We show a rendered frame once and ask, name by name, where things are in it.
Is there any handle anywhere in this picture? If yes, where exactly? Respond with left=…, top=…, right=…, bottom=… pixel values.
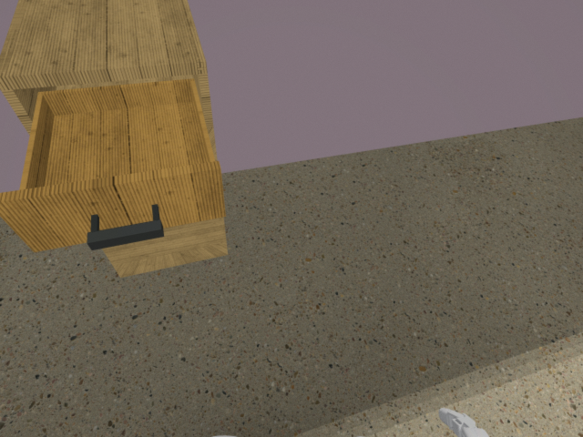
left=87, top=204, right=164, bottom=250

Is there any drawer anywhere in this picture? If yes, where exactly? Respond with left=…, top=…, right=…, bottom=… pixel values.
left=0, top=78, right=226, bottom=252

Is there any cabinet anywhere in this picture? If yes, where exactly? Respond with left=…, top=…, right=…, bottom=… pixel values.
left=0, top=0, right=228, bottom=278

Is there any right robot hand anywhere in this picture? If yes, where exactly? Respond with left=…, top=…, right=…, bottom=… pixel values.
left=439, top=408, right=489, bottom=437

